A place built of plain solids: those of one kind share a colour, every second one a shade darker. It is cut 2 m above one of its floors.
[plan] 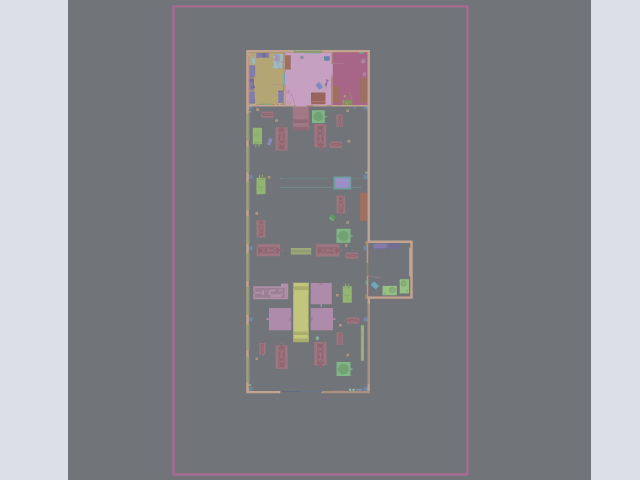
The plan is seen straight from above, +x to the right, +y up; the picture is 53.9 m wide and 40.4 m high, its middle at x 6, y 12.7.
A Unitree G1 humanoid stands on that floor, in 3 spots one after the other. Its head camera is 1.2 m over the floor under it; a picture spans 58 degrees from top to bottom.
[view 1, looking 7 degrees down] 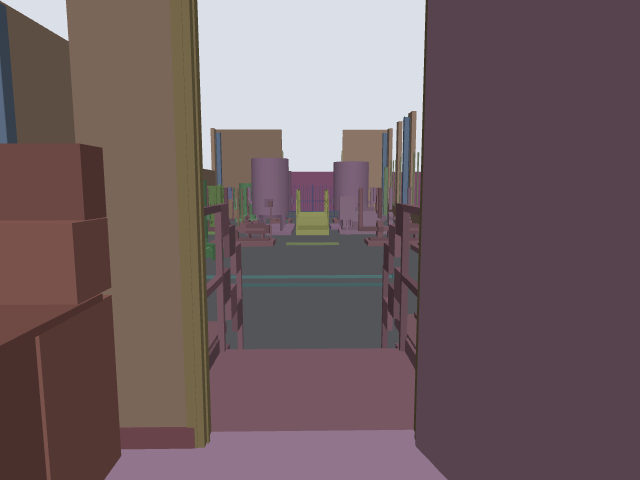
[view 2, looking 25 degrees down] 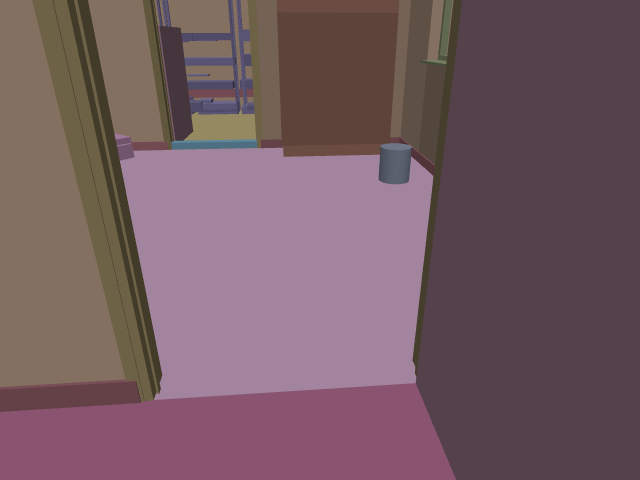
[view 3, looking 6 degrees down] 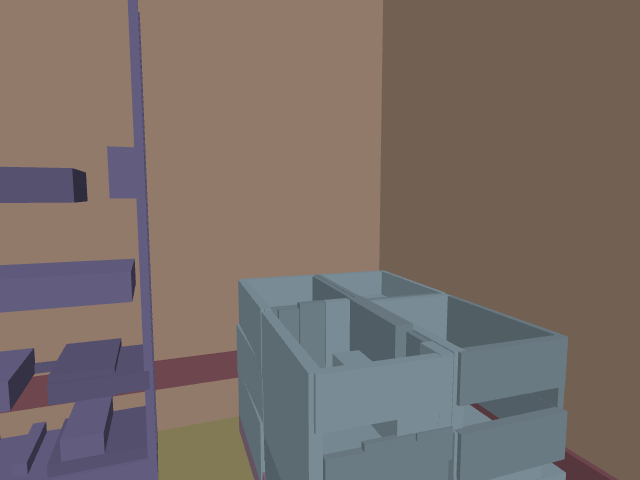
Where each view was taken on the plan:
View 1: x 4.40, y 25.95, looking -91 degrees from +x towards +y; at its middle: ground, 15.42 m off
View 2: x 8.30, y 27.05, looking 175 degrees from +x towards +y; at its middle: raised_floor_control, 2.84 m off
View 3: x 1.70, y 26.25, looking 69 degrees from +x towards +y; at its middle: wall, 2.42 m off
